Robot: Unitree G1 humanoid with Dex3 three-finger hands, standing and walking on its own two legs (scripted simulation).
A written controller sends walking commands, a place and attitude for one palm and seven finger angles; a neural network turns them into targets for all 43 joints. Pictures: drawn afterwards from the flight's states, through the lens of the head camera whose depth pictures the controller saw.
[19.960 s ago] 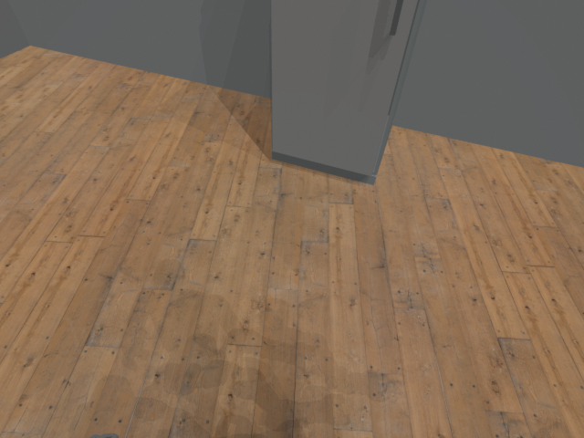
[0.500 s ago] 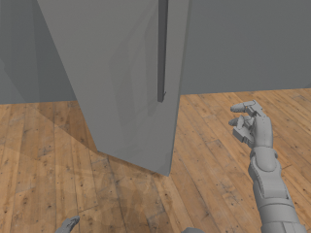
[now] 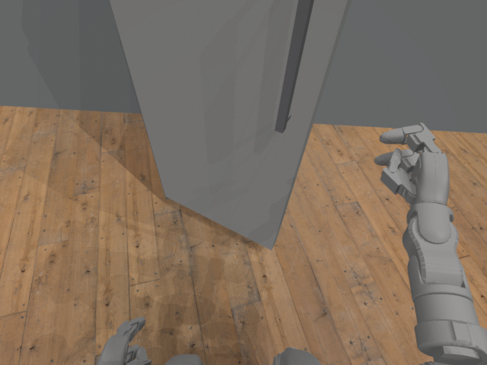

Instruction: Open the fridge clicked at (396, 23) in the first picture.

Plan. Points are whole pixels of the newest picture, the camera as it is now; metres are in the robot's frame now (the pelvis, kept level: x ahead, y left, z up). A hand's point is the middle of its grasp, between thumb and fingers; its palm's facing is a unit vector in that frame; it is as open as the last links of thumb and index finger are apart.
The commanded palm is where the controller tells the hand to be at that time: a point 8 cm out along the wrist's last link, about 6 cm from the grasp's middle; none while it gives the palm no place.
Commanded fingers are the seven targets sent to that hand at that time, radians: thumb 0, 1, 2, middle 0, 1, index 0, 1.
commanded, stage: stop walking and hold the door back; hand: right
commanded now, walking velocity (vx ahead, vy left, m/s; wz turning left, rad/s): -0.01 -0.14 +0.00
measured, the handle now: (300, 42) +0.60 -0.04 +0.21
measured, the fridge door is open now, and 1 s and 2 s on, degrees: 27 27 27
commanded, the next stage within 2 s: loosen the grip on the handle in 0.06 s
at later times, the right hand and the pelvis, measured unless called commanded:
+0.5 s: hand (391, 186) +0.38 -0.19 +0.11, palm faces +0.23 +0.96 -0.15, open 10.7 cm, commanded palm +0.36 -0.24 +0.13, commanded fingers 0.00 0.55 -0.20 0.34 1.27 0.34 1.27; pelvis -0.01 +0.01 -0.01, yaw -1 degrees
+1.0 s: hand (390, 186) +0.39 -0.21 +0.09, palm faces +0.25 +0.96 -0.14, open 14.6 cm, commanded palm +0.36 -0.25 +0.10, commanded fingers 0.00 0.55 -0.20 0.25 1.15 0.25 1.15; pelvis +0.03 +0.02 -0.01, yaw +0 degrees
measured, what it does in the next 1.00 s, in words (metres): stands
